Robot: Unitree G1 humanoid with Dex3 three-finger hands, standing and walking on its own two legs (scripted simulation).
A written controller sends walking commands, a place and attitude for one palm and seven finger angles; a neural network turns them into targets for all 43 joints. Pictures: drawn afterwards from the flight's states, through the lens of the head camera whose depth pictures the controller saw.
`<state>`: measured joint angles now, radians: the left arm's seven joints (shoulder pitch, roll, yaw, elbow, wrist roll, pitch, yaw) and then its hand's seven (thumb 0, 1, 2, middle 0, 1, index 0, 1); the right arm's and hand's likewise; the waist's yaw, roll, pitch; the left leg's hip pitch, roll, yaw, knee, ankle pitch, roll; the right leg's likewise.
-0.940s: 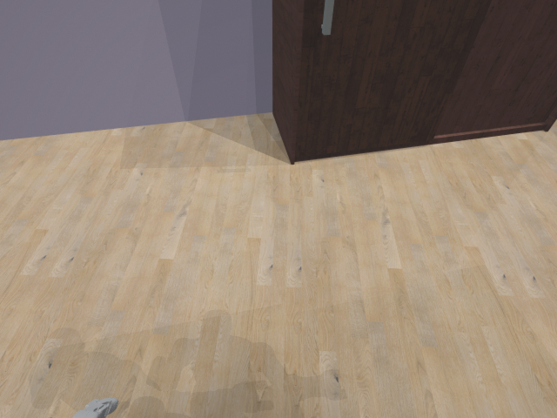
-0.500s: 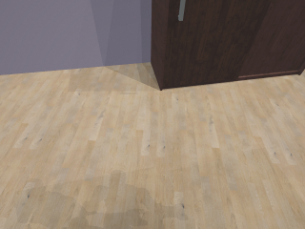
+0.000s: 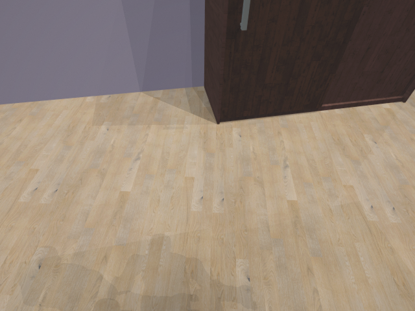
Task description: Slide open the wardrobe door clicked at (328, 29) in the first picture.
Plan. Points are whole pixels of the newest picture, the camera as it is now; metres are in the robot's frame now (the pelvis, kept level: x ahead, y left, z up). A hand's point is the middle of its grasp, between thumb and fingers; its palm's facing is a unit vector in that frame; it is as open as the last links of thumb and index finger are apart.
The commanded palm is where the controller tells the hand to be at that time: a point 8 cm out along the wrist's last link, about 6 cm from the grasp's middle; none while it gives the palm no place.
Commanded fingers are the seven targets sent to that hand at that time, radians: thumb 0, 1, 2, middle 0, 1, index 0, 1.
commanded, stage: look at it before walking up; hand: left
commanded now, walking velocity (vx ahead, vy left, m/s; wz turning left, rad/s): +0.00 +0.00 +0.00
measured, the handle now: out of the picture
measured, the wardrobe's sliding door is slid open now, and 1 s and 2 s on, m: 0.00 0.00 0.00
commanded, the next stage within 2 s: walk to a spot facing it in 0.50 s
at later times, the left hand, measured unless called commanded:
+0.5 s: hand out of the picture +0.07 +0.24 -0.15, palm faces -0.03 -0.94 -0.33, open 7.3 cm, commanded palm none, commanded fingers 0.00 0.90 0.90 -0.20 -0.30 -0.20 -0.30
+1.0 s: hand out of the picture +0.12 +0.16 -0.18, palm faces -0.18 -0.96 -0.21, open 7.3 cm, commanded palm none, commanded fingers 0.00 0.90 0.90 -0.20 -0.30 -0.20 -0.30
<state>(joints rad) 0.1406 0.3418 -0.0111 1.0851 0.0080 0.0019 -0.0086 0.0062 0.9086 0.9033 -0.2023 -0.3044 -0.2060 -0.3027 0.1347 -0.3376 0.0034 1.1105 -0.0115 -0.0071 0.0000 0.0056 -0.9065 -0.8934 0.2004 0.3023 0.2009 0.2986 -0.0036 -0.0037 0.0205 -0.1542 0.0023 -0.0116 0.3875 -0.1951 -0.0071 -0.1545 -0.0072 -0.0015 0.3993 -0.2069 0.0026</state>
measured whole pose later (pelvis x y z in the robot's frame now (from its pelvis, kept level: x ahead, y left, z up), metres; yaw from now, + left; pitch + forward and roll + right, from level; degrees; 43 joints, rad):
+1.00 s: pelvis +0.07 -0.03 -0.02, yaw -11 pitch +0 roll +1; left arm 0.31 0.21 0.03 1.01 0.02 0.02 -0.06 0.01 0.91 0.90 -0.20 -0.30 -0.20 -0.30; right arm 0.31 -0.24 -0.03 1.07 -0.03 -0.02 -0.01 0.00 -0.91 -0.89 0.20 0.30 0.20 0.30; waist 0.00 0.03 0.05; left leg -0.11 0.12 0.15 0.57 -0.43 -0.05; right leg -0.34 -0.02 -0.08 0.66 -0.39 -0.01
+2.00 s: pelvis +0.46 -0.11 -0.02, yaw -35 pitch +0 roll +0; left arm 0.11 0.16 0.06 0.99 0.03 0.03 -0.04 0.01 0.92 0.90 -0.19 -0.30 -0.20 -0.30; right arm 0.52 -0.12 -0.02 1.15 -0.03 -0.07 -0.03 0.00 -0.92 -0.89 0.20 0.30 0.20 0.30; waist -0.08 -0.01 0.07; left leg 0.09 0.06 0.37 0.36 -0.43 -0.02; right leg -0.54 -0.07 -0.15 0.73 -0.21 -0.03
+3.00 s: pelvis +0.82 -0.37 +0.00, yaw -47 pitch -2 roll +0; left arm 0.24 0.18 0.08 1.02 0.03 0.01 -0.01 0.00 0.92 0.90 -0.19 -0.30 -0.20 -0.30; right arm 0.31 -0.16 -0.05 1.07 -0.02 -0.07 -0.03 -0.02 -0.94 -0.89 0.20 0.30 0.20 0.30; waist 0.01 -0.04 0.03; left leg -0.08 0.03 0.29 0.39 -0.28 0.05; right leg -0.62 -0.13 -0.05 1.04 -0.17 0.03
